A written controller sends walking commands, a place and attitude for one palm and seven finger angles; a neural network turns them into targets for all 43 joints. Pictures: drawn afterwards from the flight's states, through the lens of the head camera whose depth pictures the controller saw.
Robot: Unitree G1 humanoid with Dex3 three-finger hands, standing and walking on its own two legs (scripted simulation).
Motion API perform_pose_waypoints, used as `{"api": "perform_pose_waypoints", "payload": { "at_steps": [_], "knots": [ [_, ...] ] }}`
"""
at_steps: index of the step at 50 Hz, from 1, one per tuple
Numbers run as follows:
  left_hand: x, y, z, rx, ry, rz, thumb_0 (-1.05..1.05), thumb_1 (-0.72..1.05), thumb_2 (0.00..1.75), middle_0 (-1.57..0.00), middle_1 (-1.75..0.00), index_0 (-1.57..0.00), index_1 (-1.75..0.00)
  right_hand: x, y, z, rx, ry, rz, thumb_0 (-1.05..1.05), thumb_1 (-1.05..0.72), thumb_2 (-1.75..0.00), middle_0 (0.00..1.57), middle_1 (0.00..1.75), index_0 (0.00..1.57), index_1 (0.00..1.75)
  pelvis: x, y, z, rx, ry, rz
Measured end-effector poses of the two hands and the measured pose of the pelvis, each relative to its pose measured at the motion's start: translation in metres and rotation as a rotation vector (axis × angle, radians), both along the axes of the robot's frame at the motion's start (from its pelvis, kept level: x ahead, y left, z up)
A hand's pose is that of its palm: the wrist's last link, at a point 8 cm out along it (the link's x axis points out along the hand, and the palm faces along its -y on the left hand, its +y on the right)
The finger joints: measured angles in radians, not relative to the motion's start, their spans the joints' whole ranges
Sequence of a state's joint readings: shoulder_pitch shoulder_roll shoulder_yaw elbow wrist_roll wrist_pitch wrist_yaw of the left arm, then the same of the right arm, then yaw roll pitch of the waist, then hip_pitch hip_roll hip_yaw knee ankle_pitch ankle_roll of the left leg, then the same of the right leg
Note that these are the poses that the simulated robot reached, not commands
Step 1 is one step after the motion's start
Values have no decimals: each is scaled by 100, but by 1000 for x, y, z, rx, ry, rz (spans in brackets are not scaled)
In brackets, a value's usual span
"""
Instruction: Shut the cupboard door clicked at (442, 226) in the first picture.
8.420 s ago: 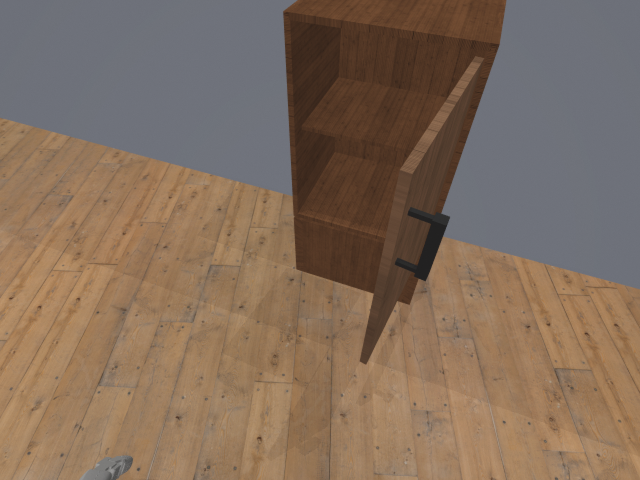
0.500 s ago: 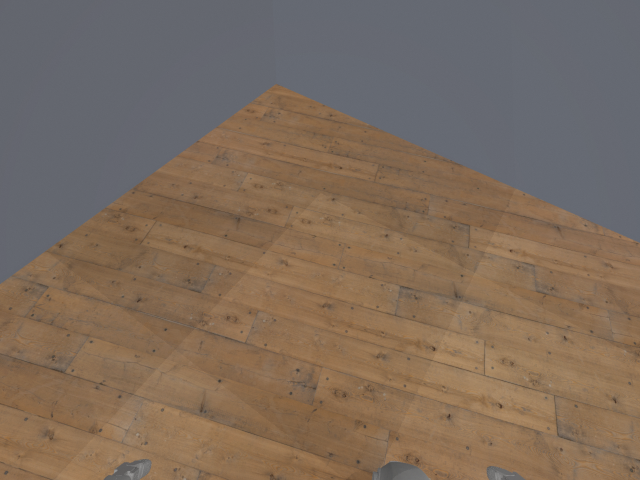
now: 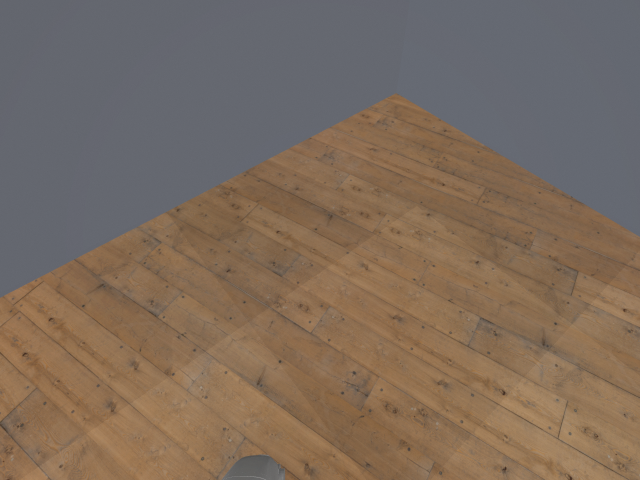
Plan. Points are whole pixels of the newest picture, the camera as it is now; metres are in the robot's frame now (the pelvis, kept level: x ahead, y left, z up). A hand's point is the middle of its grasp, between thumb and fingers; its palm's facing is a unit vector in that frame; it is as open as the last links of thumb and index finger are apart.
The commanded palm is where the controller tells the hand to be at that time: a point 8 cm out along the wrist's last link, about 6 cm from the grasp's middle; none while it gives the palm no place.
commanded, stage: walk to a spot facing it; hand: left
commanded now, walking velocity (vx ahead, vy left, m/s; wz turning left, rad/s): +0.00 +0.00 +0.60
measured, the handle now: out of the picture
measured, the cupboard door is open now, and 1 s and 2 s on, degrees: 82 82 82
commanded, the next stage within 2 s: none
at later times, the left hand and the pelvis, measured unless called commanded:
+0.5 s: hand out of the picture +0.05 +0.30 -0.16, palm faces +0.31 -0.93 -0.22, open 7.4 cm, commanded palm none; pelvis +0.00 +0.06 +0.01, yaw +17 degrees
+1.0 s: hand out of the picture -0.04 +0.23 -0.14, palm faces +0.55 -0.78 -0.29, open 7.4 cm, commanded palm none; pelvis +0.00 +0.01 +0.00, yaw +36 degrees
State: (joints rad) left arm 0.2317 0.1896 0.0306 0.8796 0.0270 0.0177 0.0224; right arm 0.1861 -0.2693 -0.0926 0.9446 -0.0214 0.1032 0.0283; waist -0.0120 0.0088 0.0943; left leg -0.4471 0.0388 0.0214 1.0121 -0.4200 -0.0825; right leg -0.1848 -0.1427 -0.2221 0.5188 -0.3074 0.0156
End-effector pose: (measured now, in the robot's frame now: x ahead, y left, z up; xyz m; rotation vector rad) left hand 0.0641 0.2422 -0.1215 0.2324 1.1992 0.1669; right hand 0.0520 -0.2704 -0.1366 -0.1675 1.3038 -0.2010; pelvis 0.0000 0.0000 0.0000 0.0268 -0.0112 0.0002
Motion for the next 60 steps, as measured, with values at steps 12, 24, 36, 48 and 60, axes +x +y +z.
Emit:
{"api": "perform_pose_waypoints", "payload": {
  "at_steps": [12,24,36,48,60],
  "knots": [
    [-73,79,-38,-40,135,223,0,91,90,-20,-30,-20,-30,86,75,27,-92,-162,240,1,-91,-90,20,30,20,30,-1,51,-10,-56,10,134],
    [-37,99,-10,-37,-72,290,0,91,90,-20,-30,-20,-30,77,109,32,-53,-107,318,1,-91,-90,20,30,20,30,-3,64,6,-78,11,276],
    [-25,72,10,12,-173,359,0,91,90,-20,-30,-20,-30,58,73,7,-27,32,366,1,-91,-90,20,30,20,30,-3,32,2,-67,29,427],
    [-118,23,15,55,-65,554,0,90,90,-20,-30,-20,-30,118,61,-4,-2,11,528,1,-91,-90,20,30,20,30,2,9,2,2,-1,591],
    [-258,-3,-22,-72,133,863,0,90,90,-20,-30,-20,-30,206,204,16,-7,-122,883,1,-91,-90,19,30,20,30,-4,61,-8,-21,11,775]
  ]
}}
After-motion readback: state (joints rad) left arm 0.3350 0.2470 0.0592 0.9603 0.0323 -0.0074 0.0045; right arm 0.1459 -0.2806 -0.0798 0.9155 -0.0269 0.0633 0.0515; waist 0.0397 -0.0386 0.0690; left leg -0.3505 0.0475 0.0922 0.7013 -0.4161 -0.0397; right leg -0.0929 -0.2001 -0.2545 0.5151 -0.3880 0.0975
